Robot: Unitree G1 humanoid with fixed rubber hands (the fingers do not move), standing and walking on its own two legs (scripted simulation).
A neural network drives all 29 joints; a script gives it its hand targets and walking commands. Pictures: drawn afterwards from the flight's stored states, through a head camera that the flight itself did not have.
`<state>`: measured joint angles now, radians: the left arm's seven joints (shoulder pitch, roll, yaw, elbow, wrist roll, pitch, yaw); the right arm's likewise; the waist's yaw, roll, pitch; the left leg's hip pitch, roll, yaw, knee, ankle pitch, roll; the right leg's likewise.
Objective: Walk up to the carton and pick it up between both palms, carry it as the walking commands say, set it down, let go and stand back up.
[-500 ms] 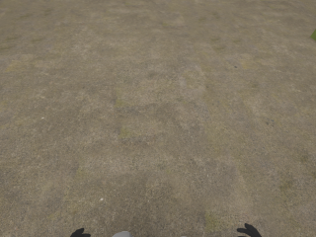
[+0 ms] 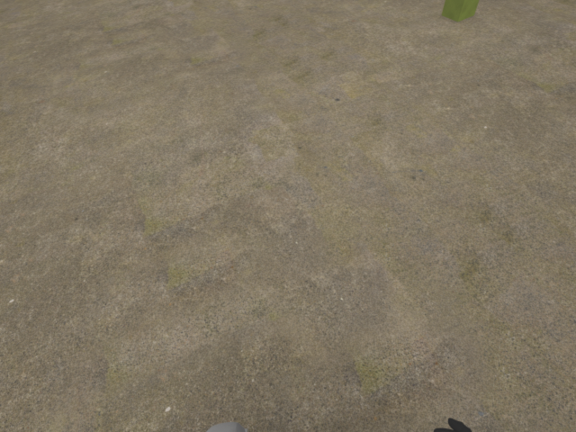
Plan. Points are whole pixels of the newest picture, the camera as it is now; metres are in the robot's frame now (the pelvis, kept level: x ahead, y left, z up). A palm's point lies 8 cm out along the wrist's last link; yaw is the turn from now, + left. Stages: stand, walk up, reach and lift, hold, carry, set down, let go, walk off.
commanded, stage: walk up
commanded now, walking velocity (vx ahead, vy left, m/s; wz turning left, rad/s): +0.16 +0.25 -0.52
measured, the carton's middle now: (461, 3) +3.12 -1.22 -0.67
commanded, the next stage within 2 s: none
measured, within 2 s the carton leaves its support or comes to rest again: neither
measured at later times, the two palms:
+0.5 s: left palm (80, 423) +0.16 +0.36 -0.14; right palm out of the picture +0.15 -0.14 -0.08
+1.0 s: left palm (85, 317) +0.34 +0.42 -0.14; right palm (340, 402) +0.19 -0.05 -0.12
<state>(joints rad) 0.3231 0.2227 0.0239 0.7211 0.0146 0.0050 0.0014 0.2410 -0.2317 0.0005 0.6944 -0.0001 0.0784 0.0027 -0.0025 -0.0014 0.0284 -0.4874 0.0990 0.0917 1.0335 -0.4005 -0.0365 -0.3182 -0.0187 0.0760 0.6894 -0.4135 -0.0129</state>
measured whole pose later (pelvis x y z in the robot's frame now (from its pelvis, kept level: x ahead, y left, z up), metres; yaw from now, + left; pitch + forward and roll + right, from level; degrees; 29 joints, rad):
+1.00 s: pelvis +0.20 +0.21 -0.01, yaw -22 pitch +3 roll -2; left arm 0.33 0.22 0.04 0.78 0.02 0.02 0.02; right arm 0.25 -0.24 0.00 0.74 0.00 0.04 0.05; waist 0.00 -0.01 -0.01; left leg -0.41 0.09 0.05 0.75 -0.42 -0.02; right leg -0.28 -0.16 -0.05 0.66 -0.43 0.08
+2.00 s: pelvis +0.68 +0.08 +0.00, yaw -26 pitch +3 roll -2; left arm 0.35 0.22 0.04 0.86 0.03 -0.04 -0.01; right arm 0.21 -0.20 0.00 0.84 0.00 -0.06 0.03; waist -0.02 -0.01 0.01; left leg -0.37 0.09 0.10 0.69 -0.38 0.00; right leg -0.34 0.00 0.01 1.11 -0.50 0.02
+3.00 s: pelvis +1.11 -0.20 -0.01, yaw -24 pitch +2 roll +1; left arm 0.16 0.21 0.04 0.88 0.03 -0.07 -0.04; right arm 0.43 -0.21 0.00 0.89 0.00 -0.05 0.02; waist -0.03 0.00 0.00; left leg -0.20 0.11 0.05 0.85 -0.49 -0.05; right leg -0.45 -0.05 -0.07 0.70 -0.27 -0.01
